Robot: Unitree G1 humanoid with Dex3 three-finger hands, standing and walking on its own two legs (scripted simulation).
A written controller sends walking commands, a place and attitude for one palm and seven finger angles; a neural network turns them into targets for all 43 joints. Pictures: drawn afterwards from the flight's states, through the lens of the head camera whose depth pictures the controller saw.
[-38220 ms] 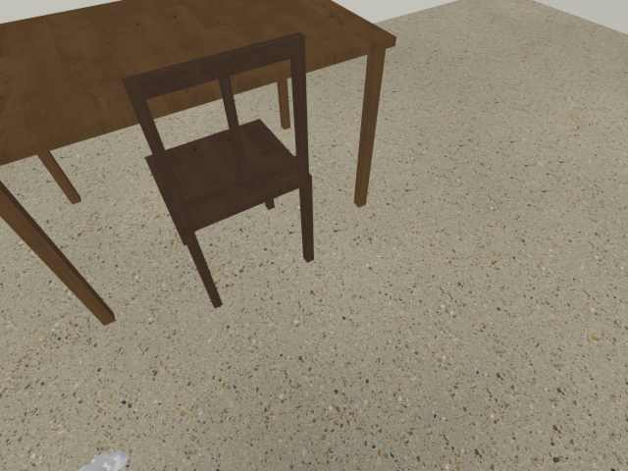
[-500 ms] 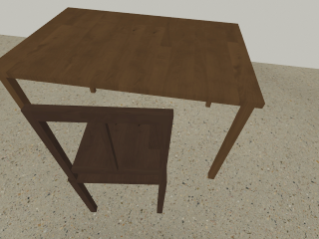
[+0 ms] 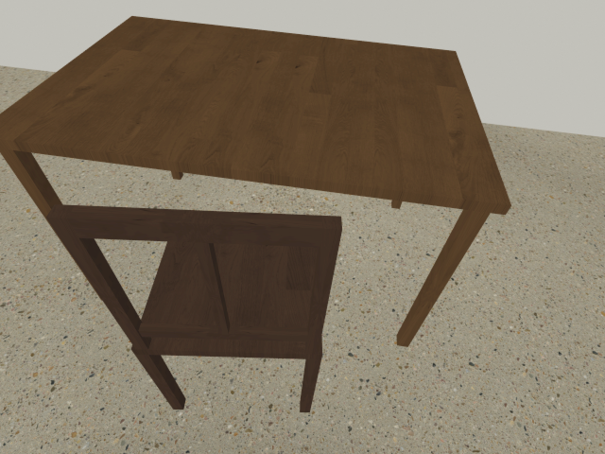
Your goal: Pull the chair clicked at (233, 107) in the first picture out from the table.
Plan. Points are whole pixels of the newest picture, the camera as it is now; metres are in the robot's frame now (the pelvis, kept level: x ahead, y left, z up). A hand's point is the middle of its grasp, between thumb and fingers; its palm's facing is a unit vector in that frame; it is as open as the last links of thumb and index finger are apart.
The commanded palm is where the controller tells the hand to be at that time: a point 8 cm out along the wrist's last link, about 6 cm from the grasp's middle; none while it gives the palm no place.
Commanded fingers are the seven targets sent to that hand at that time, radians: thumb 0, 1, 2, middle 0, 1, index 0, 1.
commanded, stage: look again from close up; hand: left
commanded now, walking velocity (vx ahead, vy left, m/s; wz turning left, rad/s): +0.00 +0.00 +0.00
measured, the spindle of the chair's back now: (215, 290) +0.40 +0.18 -0.10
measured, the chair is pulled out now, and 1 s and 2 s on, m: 0.16 0.16 0.16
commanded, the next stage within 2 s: none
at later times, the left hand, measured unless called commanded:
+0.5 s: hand out of the picture -0.01 +0.17 -0.18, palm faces +0.02 -0.99 -0.16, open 7.3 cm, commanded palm none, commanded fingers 0.00 0.90 0.90 -0.20 -0.30 -0.20 -0.30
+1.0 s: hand out of the picture -0.02 +0.16 -0.18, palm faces +0.02 -0.99 -0.15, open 7.3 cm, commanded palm none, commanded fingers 0.00 0.90 0.90 -0.20 -0.30 -0.20 -0.30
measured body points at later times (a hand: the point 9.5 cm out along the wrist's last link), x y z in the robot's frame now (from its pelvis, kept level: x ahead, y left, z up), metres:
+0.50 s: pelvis +0.01 +0.01 +0.00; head +0.01 +0.02 +0.45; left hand -0.01 +0.22 -0.17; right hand -0.01 -0.20 -0.16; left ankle -0.02 +0.06 -0.74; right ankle +0.02 -0.13 -0.74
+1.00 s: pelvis +0.01 +0.01 +0.00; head +0.00 +0.02 +0.45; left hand -0.02 +0.21 -0.17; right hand -0.02 -0.20 -0.16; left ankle -0.02 +0.06 -0.74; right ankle +0.02 -0.13 -0.74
